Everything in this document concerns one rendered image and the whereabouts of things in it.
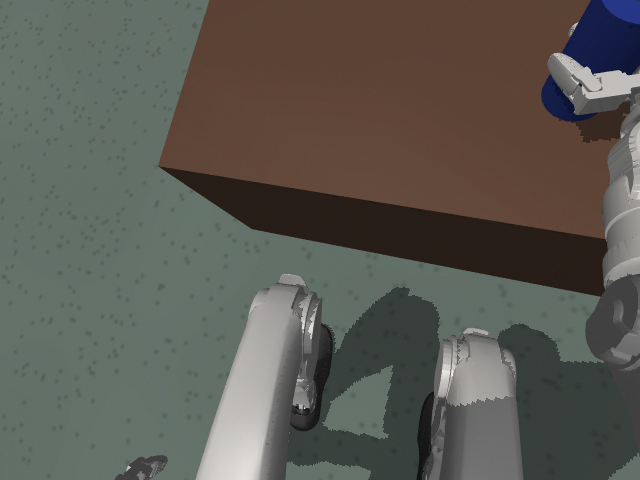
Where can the left robot hand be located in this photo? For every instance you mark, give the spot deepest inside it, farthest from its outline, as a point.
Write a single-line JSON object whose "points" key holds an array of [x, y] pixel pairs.
{"points": [[143, 469]]}

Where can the right robot foot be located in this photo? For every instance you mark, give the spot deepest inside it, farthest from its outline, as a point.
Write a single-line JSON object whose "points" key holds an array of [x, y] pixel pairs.
{"points": [[424, 435]]}

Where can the right robot arm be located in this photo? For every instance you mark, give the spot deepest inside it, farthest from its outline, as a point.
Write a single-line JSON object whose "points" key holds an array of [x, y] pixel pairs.
{"points": [[613, 329]]}

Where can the bottle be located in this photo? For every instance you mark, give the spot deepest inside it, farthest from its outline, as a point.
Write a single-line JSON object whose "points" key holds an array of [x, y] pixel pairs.
{"points": [[607, 38]]}

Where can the right robot hand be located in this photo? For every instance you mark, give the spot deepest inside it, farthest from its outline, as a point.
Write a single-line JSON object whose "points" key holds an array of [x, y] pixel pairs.
{"points": [[599, 92]]}

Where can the left robot foot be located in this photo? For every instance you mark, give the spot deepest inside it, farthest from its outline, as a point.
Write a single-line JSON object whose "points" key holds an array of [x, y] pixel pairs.
{"points": [[304, 420]]}

